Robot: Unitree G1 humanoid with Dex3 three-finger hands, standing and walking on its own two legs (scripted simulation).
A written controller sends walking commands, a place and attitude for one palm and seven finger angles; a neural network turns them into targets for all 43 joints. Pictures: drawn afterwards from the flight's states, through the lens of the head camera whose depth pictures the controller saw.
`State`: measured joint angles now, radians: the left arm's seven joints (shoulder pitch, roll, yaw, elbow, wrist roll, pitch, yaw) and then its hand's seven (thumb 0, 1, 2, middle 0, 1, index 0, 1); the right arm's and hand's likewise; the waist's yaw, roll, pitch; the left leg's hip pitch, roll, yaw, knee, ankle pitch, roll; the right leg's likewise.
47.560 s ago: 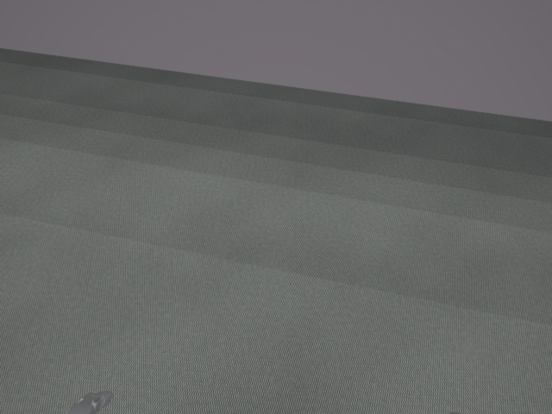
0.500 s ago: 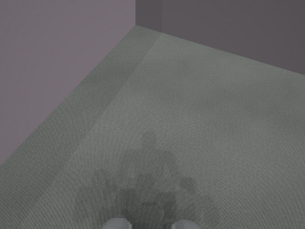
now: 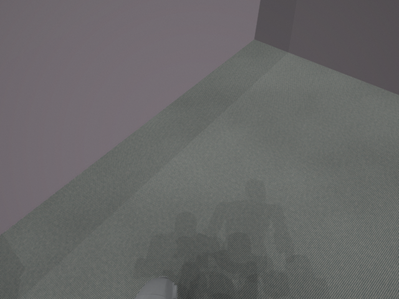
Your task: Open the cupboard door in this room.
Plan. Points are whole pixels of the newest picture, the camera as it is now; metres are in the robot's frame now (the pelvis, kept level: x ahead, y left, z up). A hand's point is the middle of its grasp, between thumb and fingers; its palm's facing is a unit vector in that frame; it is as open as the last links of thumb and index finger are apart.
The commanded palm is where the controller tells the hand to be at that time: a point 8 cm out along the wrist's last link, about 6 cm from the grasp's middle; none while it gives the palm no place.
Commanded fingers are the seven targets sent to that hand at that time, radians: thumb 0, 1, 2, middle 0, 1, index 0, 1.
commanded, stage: turn to face it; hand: left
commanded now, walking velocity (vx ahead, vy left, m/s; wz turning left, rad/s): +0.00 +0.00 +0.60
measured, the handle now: out of the picture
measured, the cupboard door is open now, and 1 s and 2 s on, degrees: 52 52 52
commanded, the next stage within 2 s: none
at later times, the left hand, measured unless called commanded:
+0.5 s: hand out of the picture +0.05 +0.22 -0.16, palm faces +0.31 -0.89 -0.32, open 7.4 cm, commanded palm none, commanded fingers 0.00 0.90 0.90 -0.20 -0.30 -0.20 -0.30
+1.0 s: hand out of the picture -0.06 +0.19 -0.19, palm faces +0.61 -0.76 -0.24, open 7.4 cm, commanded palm none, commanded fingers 0.00 0.90 0.90 -0.20 -0.30 -0.20 -0.30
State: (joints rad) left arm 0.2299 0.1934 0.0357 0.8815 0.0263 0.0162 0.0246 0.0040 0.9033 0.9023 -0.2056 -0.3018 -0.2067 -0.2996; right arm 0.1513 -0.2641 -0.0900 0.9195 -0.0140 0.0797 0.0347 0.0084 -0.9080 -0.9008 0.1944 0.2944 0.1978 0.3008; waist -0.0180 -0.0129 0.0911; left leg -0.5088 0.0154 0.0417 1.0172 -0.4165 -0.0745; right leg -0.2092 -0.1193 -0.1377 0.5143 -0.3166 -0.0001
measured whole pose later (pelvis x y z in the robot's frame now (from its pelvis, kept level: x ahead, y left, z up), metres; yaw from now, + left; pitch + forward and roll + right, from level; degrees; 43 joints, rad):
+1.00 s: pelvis +0.02 -0.02 -0.01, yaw +36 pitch +1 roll +0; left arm 0.20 0.26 0.08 0.92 0.02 0.07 0.01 0.01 0.91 0.90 -0.20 -0.30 -0.21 -0.30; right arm 0.13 -0.21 -0.05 0.90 -0.02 0.03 0.01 0.01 -0.91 -0.90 0.20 0.29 0.20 0.30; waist 0.01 -0.07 0.09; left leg -0.31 -0.01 0.03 0.58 -0.30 0.02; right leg -0.47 -0.12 -0.06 1.08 -0.48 0.07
